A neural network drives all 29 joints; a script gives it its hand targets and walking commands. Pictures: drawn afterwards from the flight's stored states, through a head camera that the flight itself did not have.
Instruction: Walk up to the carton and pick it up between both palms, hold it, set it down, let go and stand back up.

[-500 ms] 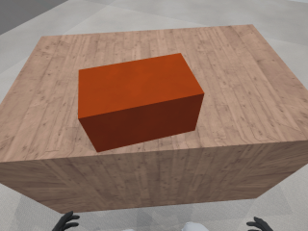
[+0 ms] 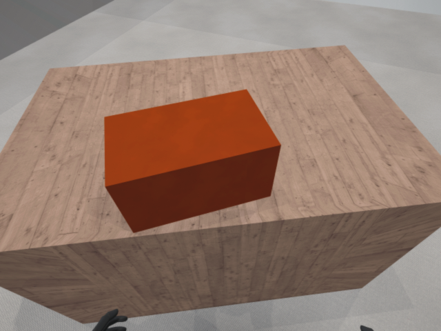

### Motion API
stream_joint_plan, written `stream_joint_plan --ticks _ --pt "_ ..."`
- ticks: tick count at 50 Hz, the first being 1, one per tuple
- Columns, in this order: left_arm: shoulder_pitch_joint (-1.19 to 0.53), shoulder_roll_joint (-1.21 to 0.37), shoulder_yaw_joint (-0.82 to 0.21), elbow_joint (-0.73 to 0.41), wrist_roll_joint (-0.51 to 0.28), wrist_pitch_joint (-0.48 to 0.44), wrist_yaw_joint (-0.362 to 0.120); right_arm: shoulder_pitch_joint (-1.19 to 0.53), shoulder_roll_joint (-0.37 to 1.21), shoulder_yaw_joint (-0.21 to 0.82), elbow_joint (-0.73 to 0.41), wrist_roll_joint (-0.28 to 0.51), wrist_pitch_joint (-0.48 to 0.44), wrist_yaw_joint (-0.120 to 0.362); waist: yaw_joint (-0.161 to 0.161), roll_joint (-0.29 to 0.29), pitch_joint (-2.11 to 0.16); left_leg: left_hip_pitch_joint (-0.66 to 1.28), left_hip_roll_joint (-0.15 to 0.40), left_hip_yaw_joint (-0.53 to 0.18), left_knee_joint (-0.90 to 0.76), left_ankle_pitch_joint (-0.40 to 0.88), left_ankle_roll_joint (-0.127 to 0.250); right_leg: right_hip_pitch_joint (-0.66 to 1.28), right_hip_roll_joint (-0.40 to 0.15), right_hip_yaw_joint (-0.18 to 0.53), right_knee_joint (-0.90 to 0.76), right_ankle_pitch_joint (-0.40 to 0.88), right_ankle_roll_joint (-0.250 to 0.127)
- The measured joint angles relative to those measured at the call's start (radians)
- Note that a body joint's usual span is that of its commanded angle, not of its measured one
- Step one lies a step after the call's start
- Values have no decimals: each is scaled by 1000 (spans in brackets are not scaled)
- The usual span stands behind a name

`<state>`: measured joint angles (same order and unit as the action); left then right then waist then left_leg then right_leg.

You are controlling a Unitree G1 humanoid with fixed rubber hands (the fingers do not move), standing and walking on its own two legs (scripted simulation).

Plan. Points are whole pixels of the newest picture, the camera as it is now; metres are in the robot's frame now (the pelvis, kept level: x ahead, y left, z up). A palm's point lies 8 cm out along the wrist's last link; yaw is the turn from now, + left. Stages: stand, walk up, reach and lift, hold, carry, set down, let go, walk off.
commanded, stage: walk up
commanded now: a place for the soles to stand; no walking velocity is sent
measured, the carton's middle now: (191, 158) +0.45 +0.09 +0.03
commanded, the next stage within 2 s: reach and lift in 0.18 s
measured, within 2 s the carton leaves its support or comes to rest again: neither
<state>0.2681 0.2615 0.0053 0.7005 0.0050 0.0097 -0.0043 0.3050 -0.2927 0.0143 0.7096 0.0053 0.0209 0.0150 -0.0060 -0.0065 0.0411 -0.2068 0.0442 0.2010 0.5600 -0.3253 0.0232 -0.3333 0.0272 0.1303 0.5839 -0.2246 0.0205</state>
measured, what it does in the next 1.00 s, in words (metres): stands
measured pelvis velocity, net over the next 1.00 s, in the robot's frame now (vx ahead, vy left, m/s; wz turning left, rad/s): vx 0.02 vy -0.03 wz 0.12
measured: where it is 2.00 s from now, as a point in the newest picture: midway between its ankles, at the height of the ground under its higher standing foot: outside the picture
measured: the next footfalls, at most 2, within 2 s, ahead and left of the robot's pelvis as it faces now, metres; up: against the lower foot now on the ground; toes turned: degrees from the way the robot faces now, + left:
none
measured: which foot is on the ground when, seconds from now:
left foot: down 0.00-1.00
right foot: down 0.00-1.00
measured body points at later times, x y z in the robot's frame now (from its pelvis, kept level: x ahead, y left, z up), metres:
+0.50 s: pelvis +0.00 -0.03 +0.00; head +0.03 -0.03 +0.45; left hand +0.17 +0.24 -0.08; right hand +0.17 -0.27 -0.10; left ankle -0.01 +0.10 -0.73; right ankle +0.05 -0.13 -0.73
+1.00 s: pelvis +0.02 -0.03 +0.02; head +0.01 -0.03 +0.47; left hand +0.16 +0.26 -0.02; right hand +0.21 -0.25 -0.04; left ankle -0.01 +0.10 -0.73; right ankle +0.05 -0.13 -0.73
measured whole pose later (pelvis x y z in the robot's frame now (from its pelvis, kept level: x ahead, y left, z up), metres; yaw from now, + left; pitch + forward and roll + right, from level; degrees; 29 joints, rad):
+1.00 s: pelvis +0.02 -0.03 +0.02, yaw +7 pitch -4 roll +0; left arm 0.26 0.28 0.06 0.34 -0.10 0.09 0.03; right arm 0.30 -0.22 -0.05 0.45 0.09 -0.10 0.06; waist 0.01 -0.01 0.06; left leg -0.06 0.04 0.07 0.34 -0.21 -0.02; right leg -0.13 0.01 -0.03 0.37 -0.18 -0.03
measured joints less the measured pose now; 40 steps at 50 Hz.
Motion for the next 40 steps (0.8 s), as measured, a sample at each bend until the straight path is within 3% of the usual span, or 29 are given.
stream_joint_plan --ticks 10,13,16,20,24,29,40 --pt "-6 3 0 8 1 17 5 5 -3 -13 15 -11 -5 0 -2 4 1 -4 8 7 11 -8 -4 -10 8 3 16 -10 -11" --pt "-110 -5 -1 14 30 167 27 -48 5 -92 97 -63 -101 43 -10 23 26 -66 5 -37 99 -36 -4 -39 -13 -60 91 -58 -48" --pt "-188 -21 18 -56 34 269 24 -117 6 -139 106 -82 -142 51 -2 37 77 -101 5 -56 169 -61 -8 -64 -21 -78 150 -82 -17" --pt "-204 -33 40 -198 29 317 13 -168 28 -135 33 -58 -160 33 -6 30 123 -77 5 -69 152 -48 -18 -39 -20 -91 143 -79 -21" --pt "-162 -41 61 -274 27 310 14 -149 47 -88 -24 -33 -154 27 -12 8 108 -4 3 -84 45 0 -32 33 -19 -108 52 -47 -35" --pt "-107 -20 81 -287 11 278 16 -84 60 -65 -75 -19 -136 18 -9 -20 68 76 1 -106 -76 55 -45 116 -17 -133 -51 -13 -48" --pt "-50 41 83 -328 -54 176 24 -12 100 -61 -210 31 -106 16 12 -27 49 133 5 -130 -175 101 -54 183 -11 -159 -151 24 -57"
